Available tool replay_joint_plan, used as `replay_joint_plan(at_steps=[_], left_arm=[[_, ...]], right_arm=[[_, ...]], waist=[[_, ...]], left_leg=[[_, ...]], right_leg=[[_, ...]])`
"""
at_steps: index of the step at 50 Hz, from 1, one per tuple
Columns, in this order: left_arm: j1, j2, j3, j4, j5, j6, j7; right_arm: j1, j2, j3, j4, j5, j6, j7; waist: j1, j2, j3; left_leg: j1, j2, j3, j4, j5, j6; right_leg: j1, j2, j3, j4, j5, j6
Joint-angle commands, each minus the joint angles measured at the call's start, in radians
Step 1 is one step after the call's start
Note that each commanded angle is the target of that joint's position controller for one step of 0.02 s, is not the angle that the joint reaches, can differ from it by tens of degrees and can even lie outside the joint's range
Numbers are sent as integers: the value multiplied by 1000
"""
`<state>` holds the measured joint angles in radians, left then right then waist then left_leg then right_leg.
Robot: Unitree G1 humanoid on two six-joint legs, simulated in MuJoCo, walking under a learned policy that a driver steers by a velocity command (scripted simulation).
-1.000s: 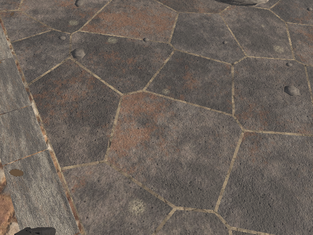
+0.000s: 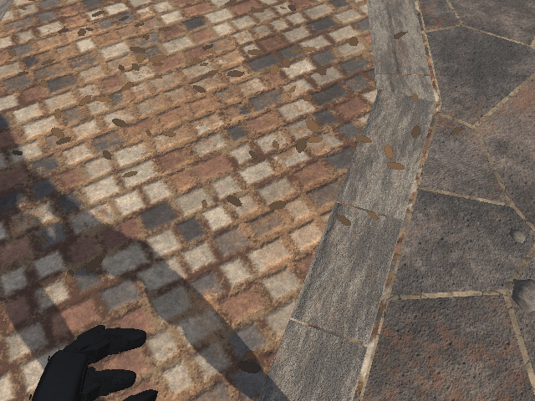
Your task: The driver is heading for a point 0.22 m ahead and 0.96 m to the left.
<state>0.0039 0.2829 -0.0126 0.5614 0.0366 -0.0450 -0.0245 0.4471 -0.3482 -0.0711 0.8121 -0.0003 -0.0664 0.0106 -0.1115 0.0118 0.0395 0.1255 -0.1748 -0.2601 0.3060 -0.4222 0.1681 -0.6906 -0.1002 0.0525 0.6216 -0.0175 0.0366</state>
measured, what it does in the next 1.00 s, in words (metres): walks ahead, turning left: right foot, then left foot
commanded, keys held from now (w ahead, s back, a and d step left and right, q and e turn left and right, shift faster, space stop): w+q+shift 1.00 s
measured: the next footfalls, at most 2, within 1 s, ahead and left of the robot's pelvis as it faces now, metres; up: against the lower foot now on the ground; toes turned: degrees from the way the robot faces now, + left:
right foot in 0.04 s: +0.26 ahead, -0.17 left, +0.00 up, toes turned +5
left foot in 0.50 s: +0.61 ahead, +0.15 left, +0.00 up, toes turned +32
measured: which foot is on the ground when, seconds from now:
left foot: down 0.00-0.06, up 0.08-0.48, down 0.50-0.92, up 0.94-1.00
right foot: up 0.00-0.02, down 0.04-0.48, up 0.50-0.88, down 0.90-1.00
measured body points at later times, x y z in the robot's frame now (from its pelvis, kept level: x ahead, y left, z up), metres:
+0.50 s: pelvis +0.46 +0.06 -0.03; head +0.48 +0.08 +0.42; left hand +0.28 +0.26 -0.16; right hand +0.80 -0.03 -0.08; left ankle +0.58 +0.13 -0.73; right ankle +0.25 -0.18 -0.66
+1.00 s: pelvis +0.87 +0.29 +0.00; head +0.88 +0.32 +0.45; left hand +0.76 +0.60 -0.08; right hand +1.16 +0.16 -0.11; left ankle +0.69 +0.19 -0.61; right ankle +1.02 +0.26 -0.72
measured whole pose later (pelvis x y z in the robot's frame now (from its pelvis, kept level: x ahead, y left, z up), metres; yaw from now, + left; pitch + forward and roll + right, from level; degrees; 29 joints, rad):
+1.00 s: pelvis +0.87 +0.29 +0.00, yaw +58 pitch +1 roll -2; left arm 0.13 0.29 0.03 0.63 0.05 -0.05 0.02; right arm 0.33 -0.37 -0.07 0.82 -0.02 -0.05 0.01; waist -0.06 0.03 0.05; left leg -0.27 -0.12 -0.12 1.26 -0.35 0.13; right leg -0.41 -0.03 -0.04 0.63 -0.23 0.04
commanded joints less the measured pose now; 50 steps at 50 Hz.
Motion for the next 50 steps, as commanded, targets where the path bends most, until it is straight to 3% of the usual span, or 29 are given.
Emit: replay_joint_plan(at_steps=[1, 2, 3, 4, 5, 7, 10, 13, 16, 18, 20, 21, 23, 24, 25, 26, 27, 29, 32, 36, 41, 43, 44, 45, 46, 47, 48, 49, 50], left_arm=[[223, 186, 71, 7, -12, -13, 27], [443, 227, 93, 56, -15, -13, 48], [647, 294, 119, 96, 14, -17, 71], [540, 353, 127, 79, 43, -20, 59], [400, 258, 123, 53, 31, -13, 49], [334, 128, 92, 75, 23, -9, 41], [382, 80, 76, 170, 5, -33, 30], [355, 71, 72, 205, -13, -64, 12], [335, 79, 75, 232, -10, -73, 18], [376, 122, 81, 251, -9, -77, 23], [418, 168, 90, 254, -11, -63, 32], [421, 205, 97, 251, -12, -49, 41], [353, 271, 115, 220, -8, -13, 47], [316, 263, 116, 199, -3, -1, 44], [299, 182, 106, 188, 3, 3, 29], [376, 118, 82, 57, -7, -16, 21], [281, 156, 74, 23, -10, -45, 21], [218, 142, 60, 27, -4, -59, 26], [247, 126, 51, 52, 39, -2, 25], [9, 57, 22, -44, 16, 7, 7], [-62, 81, 25, -72, -9, -4, 7], [58, 139, 49, -38, -10, -9, 23], [224, 183, 71, -1, -15, -15, 37], [446, 238, 99, 49, -9, -18, 58], [605, 304, 120, 80, 30, -23, 74], [478, 338, 129, 65, 34, -20, 60], [337, 217, 115, 37, 23, -13, 53], [288, 141, 97, 43, 16, -9, 49], [294, 113, 91, 68, 21, -9, 45]], right_arm=[[-90, -228, -54, -61, -4, -15, -7], [-155, -234, -54, -70, -14, -20, 0], [-185, -90, -17, -98, -22, -34, -1], [-80, 0, 15, -164, 30, -31, -4], [-126, -79, 13, -134, -4, -16, -15], [-229, -98, 8, -123, -33, 10, 9], [-289, -5, 29, -173, -38, 52, 51], [-388, 19, 45, -243, -37, 69, 68], [-456, -2, 47, -262, -24, 73, 81], [-529, 14, 60, -292, -32, 68, 95], [-511, 0, 53, -268, -30, 58, 88], [-453, -21, 44, -250, -28, 55, 81], [-124, -90, 4, -155, -19, 51, 55], [79, -133, -28, -80, -17, 51, 32], [5, -191, -65, -77, 17, 67, 3], [-107, -305, -74, -143, -30, 83, 7], [-37, -275, -77, -158, -36, 88, -6], [-65, -185, -59, -95, -22, 55, -20], [-131, -121, -27, -94, -11, 5, -27], [-106, -116, -28, -80, -14, -21, -9], [-41, -149, -45, -43, 4, -19, -1], [-49, -182, -53, -38, 0, -14, -7], [-85, -220, -60, -41, -6, -15, -3], [-139, -198, -53, -53, -13, -25, 3], [-144, -28, -11, -92, -4, -37, -2], [-51, -11, 13, -145, 24, -32, -6], [-118, -80, 8, -110, -11, -12, -14], [-177, -93, 4, -107, -29, 1, -1], [-222, -82, 4, -109, -38, 13, 14]], waist=[[186, 17, -134], [323, 14, -229], [379, -131, -346], [229, -470, -457], [215, -308, -317], [202, -75, -114], [146, -82, 0], [101, -86, 54], [88, -68, 81], [88, -44, 139], [75, -58, 88], [32, -91, 38], [-132, -133, -137], [-201, -95, -222], [-120, 118, -157], [38, 254, -271], [-24, 73, -329], [64, -82, -64], [157, -99, -2], [105, -54, 73], [43, 8, 15], [98, 10, -74], [201, 4, -162], [322, -2, -258], [335, -220, -369], [203, -458, -445], [192, -271, -274], [184, -139, -157], [178, -56, -93]], left_leg=[[-271, 176, -130, 262, 1045, 14], [-380, 142, -103, 520, 998, -10], [-557, 64, -27, 905, 464, -21], [-797, -12, 81, 1129, -68, -44], [-886, 92, 108, 1167, 43, -31], [-876, 186, 155, 1100, 146, -41], [-889, 250, 166, 1064, 139, -53], [-918, 273, 193, 973, 248, -58], [-853, 228, 303, 770, 388, -42], [-799, 225, 381, 583, 408, -8], [-678, 145, 456, 499, 400, 23], [-608, 111, 465, 483, 358, 36], [-268, 55, 426, 476, 255, 73], [11, 46, 349, 396, 213, 99], [123, 131, 157, 319, 117, 119], [336, 367, -403, 172, 155, 308], [332, 410, -568, 6, 8, 332], [0, 359, -450, -68, 100, 254], [-308, 244, -251, -68, 288, 220], [-506, 153, -162, -137, 354, 172], [-356, 173, -176, -58, 663, 84], [-276, 164, -179, 127, 912, 33], [-301, 149, -159, 336, 964, 6], [-434, 107, -120, 603, 876, -16], [-672, 14, -18, 972, 161, -27], [-852, 7, 76, 1123, -65, -41], [-908, 110, 104, 1146, 60, -35], [-900, 157, 138, 1102, 132, -43], [-885, 187, 155, 1075, 145, -49]], right_leg=[[608, 121, -60, -32, -101, -33], [856, 84, -55, -30, -159, -42], [1081, -131, 165, -52, -499, -68], [1160, -399, 752, -308, -703, -140], [1021, -355, 758, -355, -838, -153], [781, -282, 443, -339, -593, -152], [623, -233, 171, -398, -371, -115], [557, -211, -61, -458, -102, -84], [553, -94, -281, -512, 73, -63], [581, -125, -345, -519, 306, -60], [679, -125, -374, -434, 723, -58], [732, -147, -373, -333, 936, -58], [696, -185, -340, 81, 1107, -73], [534, -169, -317, 400, 908, -69], [259, 32, -301, 791, -132, -34], [-111, 127, -164, 1080, -490, 17], [-188, 95, 0, 1052, -424, 5], [-135, 6, 20, 812, -370, -1], [45, -42, 15, 627, -426, 35], [142, -31, -38, 271, -147, 55], [318, 58, -46, -19, 88, 4], [493, 115, -40, -67, -23, -16], [678, 121, -40, -74, -101, -27], [927, 52, -3, -36, -215, -44], [1158, -223, 308, -103, -582, -87], [1149, -400, 842, -338, -731, -157], [985, -345, 766, -363, -858, -167], [848, -299, 573, -350, -741, -164], [756, -261, 435, -353, -571, -154]])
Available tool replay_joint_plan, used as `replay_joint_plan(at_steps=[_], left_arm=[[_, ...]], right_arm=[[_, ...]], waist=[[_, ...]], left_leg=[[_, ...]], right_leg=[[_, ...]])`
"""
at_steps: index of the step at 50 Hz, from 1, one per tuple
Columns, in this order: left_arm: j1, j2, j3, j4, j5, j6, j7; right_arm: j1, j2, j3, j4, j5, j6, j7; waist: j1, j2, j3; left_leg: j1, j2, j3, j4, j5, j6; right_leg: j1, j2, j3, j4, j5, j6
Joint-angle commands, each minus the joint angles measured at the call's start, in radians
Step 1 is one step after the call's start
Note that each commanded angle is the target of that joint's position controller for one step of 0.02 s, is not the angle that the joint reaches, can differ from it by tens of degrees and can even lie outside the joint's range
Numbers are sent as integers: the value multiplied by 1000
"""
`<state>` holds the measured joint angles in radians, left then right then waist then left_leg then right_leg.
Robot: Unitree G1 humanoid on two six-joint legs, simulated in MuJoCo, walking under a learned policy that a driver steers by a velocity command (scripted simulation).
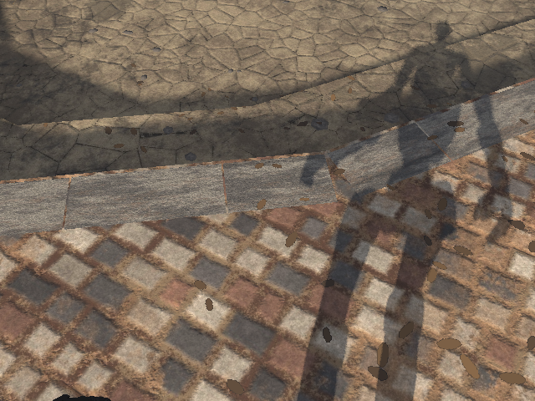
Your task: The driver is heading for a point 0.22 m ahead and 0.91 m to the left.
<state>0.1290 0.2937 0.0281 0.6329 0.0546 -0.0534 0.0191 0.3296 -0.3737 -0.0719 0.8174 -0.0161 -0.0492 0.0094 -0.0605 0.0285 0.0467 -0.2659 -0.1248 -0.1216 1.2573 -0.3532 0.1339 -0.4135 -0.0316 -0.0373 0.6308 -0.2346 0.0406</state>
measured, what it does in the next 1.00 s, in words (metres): walks ahead, turning left: left foot, then right foot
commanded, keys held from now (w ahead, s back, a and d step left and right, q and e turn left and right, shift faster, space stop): w+q+shift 0.36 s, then w+shift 0.50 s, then w+q+shift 0.14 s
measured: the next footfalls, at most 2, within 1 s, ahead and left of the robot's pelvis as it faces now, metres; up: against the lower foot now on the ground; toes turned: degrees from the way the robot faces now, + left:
left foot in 0.36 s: +0.48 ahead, +0.10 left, +0.00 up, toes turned +23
right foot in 0.80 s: +0.95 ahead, +0.19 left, +0.00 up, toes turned +29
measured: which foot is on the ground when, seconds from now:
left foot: up 0.00-0.34, down 0.36-0.80, up 0.82-1.00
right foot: down 0.00-0.34, up 0.36-0.78, down 0.80-1.00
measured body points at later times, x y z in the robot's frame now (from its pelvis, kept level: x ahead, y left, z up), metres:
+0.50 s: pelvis +0.44 +0.08 +0.00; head +0.47 +0.09 +0.45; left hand +0.45 +0.36 -0.10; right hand +0.63 -0.14 -0.13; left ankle +0.45 +0.09 -0.72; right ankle +0.44 -0.10 -0.61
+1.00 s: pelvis +0.88 +0.25 +0.01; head +0.88 +0.26 +0.46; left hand +0.73 +0.49 -0.12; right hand +1.17 +0.12 -0.08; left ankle +0.83 +0.37 -0.61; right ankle +0.92 +0.17 -0.72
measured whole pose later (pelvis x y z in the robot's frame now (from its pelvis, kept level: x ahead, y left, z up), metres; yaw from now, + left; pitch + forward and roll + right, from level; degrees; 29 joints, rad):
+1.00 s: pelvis +0.88 +0.25 +0.01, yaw +36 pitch -1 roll -2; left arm 0.42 0.30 0.04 0.81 0.02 -0.07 -0.01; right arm 0.18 -0.29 -0.03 0.71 -0.02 -0.01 -0.02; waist 0.02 0.02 0.01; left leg -0.68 -0.04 -0.12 1.34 -0.24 0.10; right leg -0.21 0.03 -0.14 0.55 -0.33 -0.05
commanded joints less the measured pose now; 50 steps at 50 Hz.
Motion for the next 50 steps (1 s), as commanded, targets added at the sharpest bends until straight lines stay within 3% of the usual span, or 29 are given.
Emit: replay_joint_plan(at_steps=[1, 4, 8, 11, 14, 16, 17, 18, 19, 20, 21, 22, 24, 26, 27, 29, 32, 36, 38, 39, 40, 41, 42, 43, 44, 45, 46, 47, 50], left_arm=[[200, 92, 44, 35, 1, -6, 3], [252, 48, 32, 120, -29, -38, -23], [204, 78, 33, 141, -28, -65, -28], [272, 113, 40, 180, -27, -63, -19], [306, 212, 59, 174, -30, -41, -1], [235, 255, 72, 142, -26, -5, 4], [208, 240, 71, 125, -19, 6, -1], [207, 133, 50, 90, -4, 8, -22], [252, 125, 37, -31, -32, -10, -22], [157, 154, 30, -43, -31, -36, -23], [152, 137, 22, -28, -36, -44, -20], [138, 121, 15, -14, -22, -39, -16], [192, 100, 5, 17, 10, 0, -19], [151, 69, -3, 24, 14, 22, -36], [86, 48, -15, -20, 6, 22, -43], [-54, 36, -24, -63, -6, 11, -50], [-112, 35, -26, -60, -30, 5, -58], [-132, 56, -16, -82, -27, 17, -43], [110, 134, 24, -29, -23, 16, -20], [348, 165, 45, 40, -23, 18, -3], [569, 259, 75, 93, -26, 15, 12], [485, 290, 75, 101, -17, 9, -2], [333, 200, 72, 41, -32, 24, -7], [307, 134, 53, 54, -35, 19, -7], [278, 84, 40, 72, -22, 8, -5], [244, 64, 29, 83, -17, -1, -7], [245, 50, 22, 91, -7, -16, -11], [240, 62, 23, 103, -13, -31, -24], [232, 70, 20, 105, -58, -63, -46]], right_arm=[[-135, -27, 10, -136, -29, 8, 33], [-218, 48, 37, -207, -25, 41, 61], [-326, 42, 52, -284, -15, 48, 80], [-448, 41, 61, -305, -21, 44, 99], [-344, 8, 47, -265, -15, 38, 84], [-11, -71, 4, -162, -9, 32, 55], [173, -116, -30, -91, -7, 31, 31], [80, -188, -61, -93, 19, 45, 5], [31, -270, -68, -157, -20, 61, 6], [90, -218, -65, -157, -23, 62, -11], [70, -169, -56, -116, -11, 48, -21], [42, -130, -44, -95, -7, 26, -27], [-19, -57, -11, -92, -1, -11, -36], [-11, -19, 4, -67, 3, -34, -32], [18, -37, 1, -60, 4, -44, -27], [60, -27, 0, -34, 16, -57, -19], [137, -41, 0, 0, 35, -74, -15], [174, -95, 0, 31, 4, -61, -30], [142, -132, -5, 40, -15, -47, -47], [45, -152, -14, 22, -17, -37, -54], [-22, -78, 0, -19, -17, -44, -53], [184, 54, 30, -59, 51, -59, -40], [80, -11, 31, -63, 35, -61, -59], [-5, -34, 26, -76, 20, -64, -52], [-28, -17, 31, -82, 5, -56, -43], [-36, 22, 36, -97, -9, -24, -31], [0, 47, 40, -99, -18, 12, -22], [3, 55, 37, -104, -9, 38, -24], [-120, 77, 40, -175, -8, 70, -22]], waist=[[114, -74, -59], [75, -100, 11], [23, -111, 67], [57, -55, 122], [-19, -126, 23], [-178, -154, -148], [-235, -94, -223], [-117, 155, -152], [-36, 224, -334], [-79, 24, -327], [-31, -50, -174], [22, -119, -82], [105, -128, -30], [108, -131, 3], [89, -67, 33], [45, -68, 87], [-4, -64, 64], [2, 9, -4], [148, 70, -143], [295, 61, -212], [365, -71, -317], [169, -369, -448], [194, -208, -351], [179, -114, -238], [126, 20, -162], [82, 38, -93], [42, -20, -62], [19, -50, -35], [9, -76, 23]], left_leg=[[-492, 162, 16, 110, 71, -18], [-545, 211, 28, 77, 100, -20], [-504, 214, 102, -133, 281, -19], [-396, 160, 254, -393, 342, 25], [-219, 55, 323, -465, 252, 72], [142, 0, 282, -490, 178, 112], [433, 2, 191, -578, 149, 142], [519, 144, -67, -631, 112, 178], [769, 354, -598, -806, 78, 370], [717, 373, -666, -947, -2, 337], [556, 366, -595, -997, 31, 300], [382, 327, -501, -1001, 115, 261], [139, 257, -358, -1005, 255, 229], [36, 190, -253, -1061, 212, 204], [-10, 196, -239, -1095, 283, 212], [-28, 151, -151, -1113, 453, 176], [63, 164, -109, -1154, 686, 120], [320, 211, -65, -991, 1160, 75], [351, 249, -71, -692, 1362, 43], [221, 219, -38, -414, 1286, 28], [8, 75, 19, 71, 712, -1], [-360, -122, -94, 379, -144, -49], [-471, -28, -95, 428, -43, -29], [-492, 24, -68, 401, -2, -25], [-456, 65, -52, 330, 35, -13], [-431, 89, -56, 273, 50, -14], [-385, 98, -59, 230, 54, -21], [-381, 104, -53, 177, 51, -36], [-452, 126, -1, -16, 241, -43]], right_leg=[[414, -303, 414, -376, -251, -148], [343, -289, 195, -426, 8, -109], [263, -232, -100, -491, 324, -81], [308, -178, -238, -536, 535, -61], [455, -222, -269, -302, 1247, -45], [399, -252, -236, 104, 1320, -70], [207, -222, -224, 438, 1019, -63], [-87, -27, -218, 809, -94, -30], [-409, 55, -27, 1055, -284, 3], [-464, 0, 82, 1002, -190, -10], [-456, -46, 84, 899, -138, -21], [-387, -87, 80, 799, -125, -20], [-238, -128, 87, 680, -154, -2], [-218, -152, 69, 547, -164, 13], [-225, -158, 46, 449, -91, 16], [-213, -147, 16, 258, 130, 0], [-123, -80, -38, 95, 410, -52], [-39, 38, -79, -24, 292, -118], [214, 81, -36, -13, 143, -148], [450, 52, -11, -51, 125, -165], [679, -133, 171, 9, 85, -208], [912, -402, 798, -164, 186, -355], [802, -360, 752, -199, 192, -358], [658, -335, 610, -213, 185, -345], [497, -313, 497, -249, 195, -317], [351, -272, 381, -256, 232, -275], [227, -260, 310, -261, 276, -248], [156, -248, 255, -278, 304, -228], [88, -206, 44, -286, 523, -170]])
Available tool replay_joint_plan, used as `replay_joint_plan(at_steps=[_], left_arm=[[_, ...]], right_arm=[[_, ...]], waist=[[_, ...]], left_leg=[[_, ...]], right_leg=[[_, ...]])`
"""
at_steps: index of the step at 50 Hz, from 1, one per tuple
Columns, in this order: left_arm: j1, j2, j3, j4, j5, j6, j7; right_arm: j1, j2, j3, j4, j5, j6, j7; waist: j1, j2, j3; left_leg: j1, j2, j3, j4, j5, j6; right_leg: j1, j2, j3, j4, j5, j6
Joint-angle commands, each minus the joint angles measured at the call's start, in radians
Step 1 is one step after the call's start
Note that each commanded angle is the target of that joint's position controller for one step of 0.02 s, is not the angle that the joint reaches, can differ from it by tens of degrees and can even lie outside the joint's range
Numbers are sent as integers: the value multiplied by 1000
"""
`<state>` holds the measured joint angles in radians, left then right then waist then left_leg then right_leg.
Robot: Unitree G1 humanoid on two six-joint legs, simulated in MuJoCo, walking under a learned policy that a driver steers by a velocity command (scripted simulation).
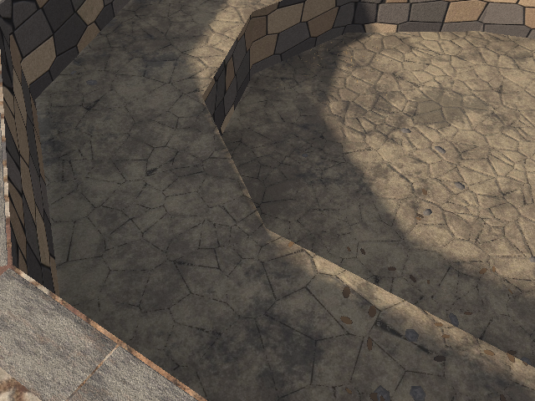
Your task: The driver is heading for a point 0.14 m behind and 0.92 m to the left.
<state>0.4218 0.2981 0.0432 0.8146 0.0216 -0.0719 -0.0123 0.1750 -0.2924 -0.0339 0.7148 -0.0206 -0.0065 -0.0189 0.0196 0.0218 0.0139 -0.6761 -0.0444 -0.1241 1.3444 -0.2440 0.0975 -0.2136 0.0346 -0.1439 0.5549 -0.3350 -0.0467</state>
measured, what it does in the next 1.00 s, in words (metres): walks ahead, turning left: left foot, then right foot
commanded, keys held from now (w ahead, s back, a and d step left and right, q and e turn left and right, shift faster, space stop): w+q+shift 1.00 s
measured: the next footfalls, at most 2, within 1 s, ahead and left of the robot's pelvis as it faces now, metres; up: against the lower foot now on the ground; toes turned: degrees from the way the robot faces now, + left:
left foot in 0.24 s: +0.36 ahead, +0.09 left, +0.00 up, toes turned +22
right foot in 0.46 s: +0.37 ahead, -0.08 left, +0.00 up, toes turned +28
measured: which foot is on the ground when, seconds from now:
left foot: up 0.00-0.22, down 0.24-1.00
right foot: down 0.00-0.24, up 0.26-0.44, down 0.46-0.54, up 0.56-1.00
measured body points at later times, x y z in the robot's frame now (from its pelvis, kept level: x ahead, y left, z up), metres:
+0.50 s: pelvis +0.32 +0.07 -0.05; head +0.33 +0.08 +0.40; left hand +0.38 +0.35 -0.14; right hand +0.61 -0.04 -0.12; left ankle +0.33 +0.09 -0.72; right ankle +0.35 -0.09 -0.72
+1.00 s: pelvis +0.53 +0.22 -0.13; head +0.53 +0.24 +0.32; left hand +0.45 +0.54 -0.20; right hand +0.76 +0.08 -0.25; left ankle +0.34 +0.07 -0.70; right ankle +0.70 +0.18 -0.82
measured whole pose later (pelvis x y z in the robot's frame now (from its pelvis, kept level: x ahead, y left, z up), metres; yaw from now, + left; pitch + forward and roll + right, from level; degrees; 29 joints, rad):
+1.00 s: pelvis +0.53 +0.22 -0.13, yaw +54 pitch +3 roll -2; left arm 0.14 0.31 0.08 0.58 0.01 -0.04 -0.01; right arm 0.36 -0.23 -0.01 0.84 -0.04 -0.05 -0.07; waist -0.06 0.00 -0.03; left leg -0.17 -0.42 -0.33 1.32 -0.88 0.27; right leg -0.58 0.11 0.16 0.84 0.05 0.01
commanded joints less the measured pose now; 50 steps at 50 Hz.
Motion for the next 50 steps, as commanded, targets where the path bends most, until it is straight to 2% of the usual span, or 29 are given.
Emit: replay_joint_plan(at_steps=[1, 3, 6, 8, 10, 11, 12, 13, 14, 16, 17, 19, 20, 21, 22, 23, 24, 25, 26, 28, 29, 30, 31, 32, 35, 37, 40, 44, 50], left_arm=[[-70, 61, -3, -80, -31, -46, -13], [-41, 64, -9, -67, -31, -57, -12], [-20, 104, -1, -58, -37, -53, 5], [-6, 132, 11, -45, -20, -22, 44], [-48, 195, 25, -68, 5, 26, 69], [-135, 230, 37, -96, 14, 55, 80], [-244, 257, 66, -123, -8, 86, 77], [-121, 58, 28, -174, 26, 98, 56], [-87, 21, 0, -233, 23, 90, 59], [-112, 58, 7, -223, 2, 89, 72], [-136, 41, -3, -223, 9, 98, 79], [-86, -25, -39, -238, 33, 152, 79], [21, -60, -50, -193, 44, 158, 76], [19, 7, -21, -182, 31, 149, 73], [17, 67, -2, -198, 32, 144, 72], [21, 44, -7, -198, 38, 129, 71], [0, 64, -5, -228, 5, 110, 48], [-62, 151, 26, -255, -3, 96, 29], [-162, 155, 30, -266, -3, 102, 19], [-238, 134, 32, -300, -12, 97, 15], [-408, 55, 20, -335, -60, 107, 5], [-531, 103, 40, -382, -48, 101, -1], [-476, 88, 45, -378, -12, 90, -3], [-338, 42, 23, -366, 6, 91, -13], [-262, 101, 50, -316, 0, 110, -10], [-311, 103, 54, -329, -22, 118, 5], [-366, 121, 63, -340, -19, 88, 13], [-357, 128, 72, -320, -16, 44, 3], [-275, 111, 73, -286, -16, 4, 12]], right_arm=[[-20, 12, 10, -97, -9, 24, 16], [-85, 38, 21, -107, -12, 13, 41], [-143, -1, 6, -127, -2, 8, 77], [-125, -20, -3, -122, 0, 19, 71], [34, -62, -26, -99, 13, 31, 57], [221, -106, -49, -52, 25, 32, 44], [344, -146, -75, 2, 42, 19, 37], [123, -130, -54, -25, 79, 3, 35], [23, -109, -40, -92, 98, -16, 32], [-135, -30, -17, -155, 56, -15, 6], [-210, 1, -1, -181, 54, -18, 4], [-297, -10, 28, -230, 4, -13, -2], [-308, -40, 22, -227, 2, -22, -7], [-224, -67, 12, -206, -3, -29, -4], [-313, -55, 23, -241, -2, -33, 2], [-383, -31, 34, -266, 9, -36, 6], [-382, -57, 33, -267, 20, -27, 4], [-310, -54, 38, -298, -7, -8, -4], [-305, -78, 30, -306, -31, 12, -6], [-245, -73, 27, -302, -31, 14, 18], [-122, -126, 11, -220, -26, 3, 6], [84, -69, 17, -153, -40, 11, -6], [237, -79, 15, -82, -23, 14, -10], [174, -94, 9, -59, 5, 29, -32], [-47, -56, 21, -103, -7, 18, -48], [-61, -33, 34, -108, 6, -1, -57], [-14, -103, 3, -60, 4, -29, -64], [3, -111, -12, -22, -2, -56, -61], [45, -98, -18, 23, -44, -80, -50]], waist=[[-69, -81, 61], [-48, -88, 56], [-32, -92, 98], [-59, -106, 57], [-145, -146, -38], [-247, -171, -90], [-348, 16, -106], [-100, 304, -123], [-54, 230, -261], [8, 8, -184], [38, -13, -126], [71, 11, -208], [104, 7, -325], [90, 42, -396], [127, 6, -384], [174, -59, -337], [203, -201, -244], [138, -322, -181], [66, -294, -26], [-8, -102, 4], [-125, 193, -6], [-255, 187, 34], [-244, 119, 32], [-125, 104, -23], [-38, 185, -97], [-39, 139, -82], [-42, 49, -84], [-25, 15, -47], [-5, -3, -30]], left_leg=[[-33, 51, 33, -216, 258, 1], [39, 69, 120, -384, 376, 23], [151, 74, 188, -565, 427, 58], [120, 56, 216, -540, 291, 108], [358, -35, 267, -485, 81, 145], [559, -28, 198, -531, 1, 188], [706, -4, 132, -616, 139, 283], [823, 88, -86, -533, 761, 352], [799, 206, -341, -586, 902, 459], [400, 214, -377, -677, 684, 377], [213, 172, -323, -663, 731, 309], [127, 55, -206, -703, 920, 277], [164, 60, -222, -701, 951, 273], [237, 34, -213, -585, 782, 236], [138, 26, -194, -474, 727, 184], [19, -20, -142, -389, 662, 132], [52, -130, -51, -328, 431, 62], [56, -161, 23, -276, 263, 10], [22, -110, 26, -232, 110, -19], [86, -76, -37, -248, -7, -15], [416, 3, -187, -575, 9, 106], [685, 10, -302, -591, 86, 194], [856, 19, -301, -514, 522, 199], [791, 19, -334, -480, 646, 186], [547, -61, -355, -457, 611, 190], [478, -69, -401, -442, 571, 188], [477, -59, -536, -408, 576, 209], [469, -51, -635, -337, 623, 212], [409, -156, -550, -77, 565, 138]], right_leg=[[-126, -245, 85, -205, 670, -58], [-114, -238, 7, -211, 712, -24], [-85, -233, -57, -266, 647, 23], [104, -270, -103, -150, 960, 38], [102, -284, -115, 85, 1345, 55], [19, -284, -82, 297, 1351, 61], [-121, -158, -119, 812, 1011, 74], [-479, 57, -62, 1107, -189, 106], [-579, 62, 127, 1107, -154, 157], [-418, -24, 216, 861, -94, 166], [-321, -47, 216, 701, -219, 152], [-96, 30, 17, 493, -281, 167], [73, 69, -58, 608, -23, 173], [32, 26, 68, 586, 198, 144], [120, -13, 144, 461, 186, 134], [243, -16, 130, 326, 298, 145], [182, -7, 107, 132, 562, 132], [125, -186, 406, 2, 472, 43], [61, -279, 504, -20, 551, -31], [35, -306, 444, 64, 707, -72], [-242, -56, 110, 273, 481, 100], [-619, 63, 95, 548, 53, 101], [-824, 67, 142, 694, -169, 85], [-795, 38, 206, 591, -104, 96], [-528, 53, 204, 473, 151, 158], [-503, 71, 193, 465, 167, 156], [-487, 88, 231, 397, 262, 119], [-486, 71, 306, 399, 322, 72], [-271, 31, 340, 176, 489, 42]])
